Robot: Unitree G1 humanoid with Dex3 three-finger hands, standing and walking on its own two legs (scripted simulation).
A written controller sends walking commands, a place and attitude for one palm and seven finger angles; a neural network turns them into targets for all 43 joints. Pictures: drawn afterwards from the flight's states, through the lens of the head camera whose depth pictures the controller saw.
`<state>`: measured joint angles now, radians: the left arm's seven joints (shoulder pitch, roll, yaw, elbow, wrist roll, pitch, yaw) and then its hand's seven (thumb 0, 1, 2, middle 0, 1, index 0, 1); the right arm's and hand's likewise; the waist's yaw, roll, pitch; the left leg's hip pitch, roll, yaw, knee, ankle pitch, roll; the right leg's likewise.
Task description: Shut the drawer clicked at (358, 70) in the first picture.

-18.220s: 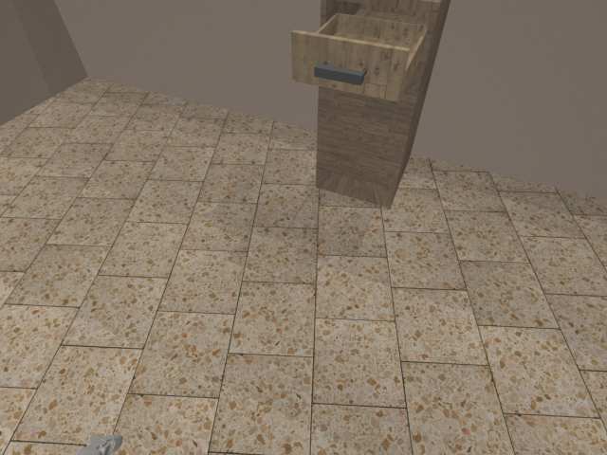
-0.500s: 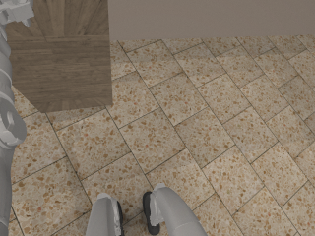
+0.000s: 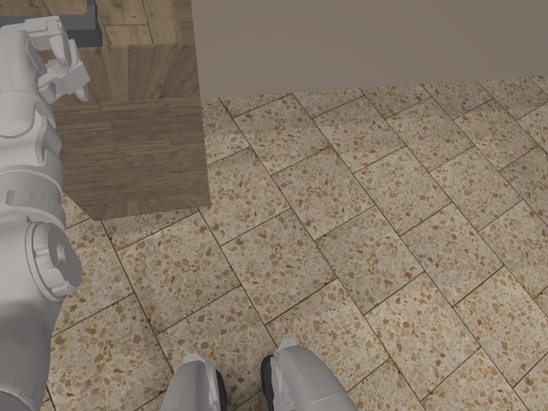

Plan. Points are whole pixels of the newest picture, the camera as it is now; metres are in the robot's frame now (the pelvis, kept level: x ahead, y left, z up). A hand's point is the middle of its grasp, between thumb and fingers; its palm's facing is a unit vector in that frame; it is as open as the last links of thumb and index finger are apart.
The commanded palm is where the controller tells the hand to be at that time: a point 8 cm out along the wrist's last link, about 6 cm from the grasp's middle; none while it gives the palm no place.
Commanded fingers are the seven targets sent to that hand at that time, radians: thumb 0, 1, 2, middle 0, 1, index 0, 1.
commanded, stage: draw the hand back to the body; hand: left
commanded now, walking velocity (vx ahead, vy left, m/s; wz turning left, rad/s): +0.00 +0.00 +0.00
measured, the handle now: (41, 20) +0.65 +0.22 +0.08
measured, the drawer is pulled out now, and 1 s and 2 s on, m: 0.00 0.00 0.00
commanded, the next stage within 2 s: step back with the hand held close in 1.46 s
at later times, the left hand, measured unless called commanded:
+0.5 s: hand (5, 134) +0.43 +0.21 +0.13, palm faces +0.09 -1.00 -0.03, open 3.3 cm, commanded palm +0.39 +0.25 +0.15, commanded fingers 0.00 0.90 0.90 -1.40 -1.60 -1.40 -1.60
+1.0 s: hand out of the picture +0.28 +0.23 +0.20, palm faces +0.33 -0.90 -0.29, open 3.3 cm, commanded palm +0.23 +0.27 +0.22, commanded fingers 0.00 0.90 0.90 -1.40 -1.60 -1.40 -1.60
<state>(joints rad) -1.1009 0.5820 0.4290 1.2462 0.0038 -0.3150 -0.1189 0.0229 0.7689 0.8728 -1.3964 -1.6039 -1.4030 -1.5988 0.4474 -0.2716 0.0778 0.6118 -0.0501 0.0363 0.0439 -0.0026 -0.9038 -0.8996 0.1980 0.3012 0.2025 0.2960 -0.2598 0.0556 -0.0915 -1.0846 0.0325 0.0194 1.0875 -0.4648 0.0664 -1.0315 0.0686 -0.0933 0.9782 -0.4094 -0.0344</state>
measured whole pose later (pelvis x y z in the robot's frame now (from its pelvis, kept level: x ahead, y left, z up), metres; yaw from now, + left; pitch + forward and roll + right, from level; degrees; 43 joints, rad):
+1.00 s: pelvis +0.03 -0.01 +0.08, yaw +2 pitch -2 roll -1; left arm 0.19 0.32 0.17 -0.10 -0.09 -0.07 0.09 0.01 0.90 0.90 -1.40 -1.60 -1.40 -1.60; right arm 0.19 -0.23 0.06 0.59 0.04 -0.02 -0.06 0.01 -0.90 -0.90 0.20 0.30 0.20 0.30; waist 0.03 0.07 0.00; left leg -0.15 -0.03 0.04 0.46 -0.27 0.05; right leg -0.14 0.03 -0.03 0.43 -0.26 -0.03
